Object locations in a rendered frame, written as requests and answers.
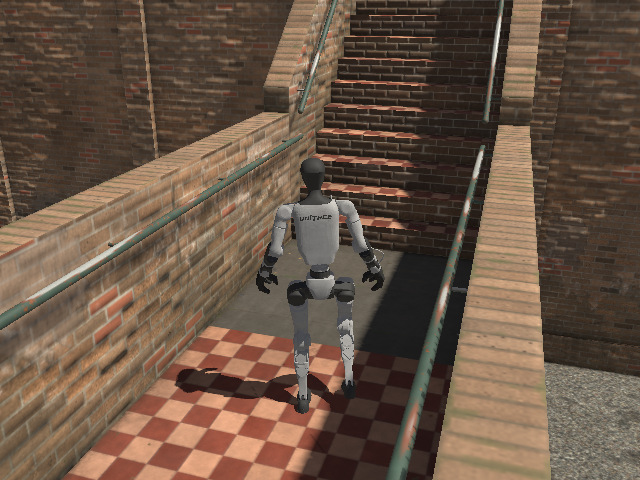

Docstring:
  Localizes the right robot hand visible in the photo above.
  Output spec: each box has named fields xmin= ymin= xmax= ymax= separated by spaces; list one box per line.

xmin=362 ymin=267 xmax=385 ymax=291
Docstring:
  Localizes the left robot shin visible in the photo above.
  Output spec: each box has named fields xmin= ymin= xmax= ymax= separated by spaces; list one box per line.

xmin=293 ymin=333 xmax=309 ymax=400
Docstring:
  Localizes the robot right upper arm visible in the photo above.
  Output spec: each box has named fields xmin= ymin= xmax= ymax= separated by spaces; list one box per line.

xmin=336 ymin=200 xmax=369 ymax=253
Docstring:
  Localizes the right robot forearm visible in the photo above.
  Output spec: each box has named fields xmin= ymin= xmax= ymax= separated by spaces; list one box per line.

xmin=359 ymin=237 xmax=381 ymax=274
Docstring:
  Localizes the left robot forearm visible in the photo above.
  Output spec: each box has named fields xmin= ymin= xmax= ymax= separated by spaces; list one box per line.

xmin=259 ymin=242 xmax=278 ymax=278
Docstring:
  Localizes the left robot hand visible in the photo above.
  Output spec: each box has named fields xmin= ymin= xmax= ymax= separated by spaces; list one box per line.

xmin=256 ymin=271 xmax=278 ymax=294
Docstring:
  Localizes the right robot shin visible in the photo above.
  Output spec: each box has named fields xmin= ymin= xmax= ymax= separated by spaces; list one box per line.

xmin=340 ymin=317 xmax=354 ymax=386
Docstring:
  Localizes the robot shin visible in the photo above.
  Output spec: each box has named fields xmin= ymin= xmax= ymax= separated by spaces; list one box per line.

xmin=340 ymin=317 xmax=354 ymax=386
xmin=293 ymin=333 xmax=309 ymax=400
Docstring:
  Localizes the robot left upper arm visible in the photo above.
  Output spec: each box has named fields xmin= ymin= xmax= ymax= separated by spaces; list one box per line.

xmin=268 ymin=202 xmax=295 ymax=258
